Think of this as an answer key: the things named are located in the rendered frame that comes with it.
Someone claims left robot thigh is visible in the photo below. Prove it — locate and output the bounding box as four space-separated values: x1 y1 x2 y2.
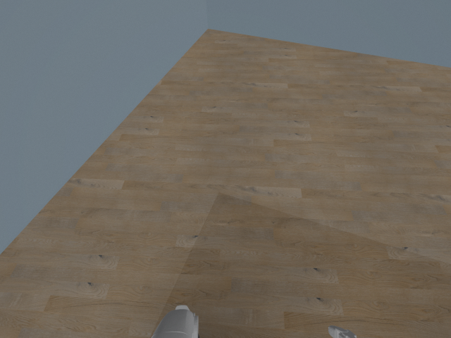
152 309 199 338

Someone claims left robot shin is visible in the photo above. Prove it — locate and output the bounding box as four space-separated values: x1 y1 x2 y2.
175 305 190 311

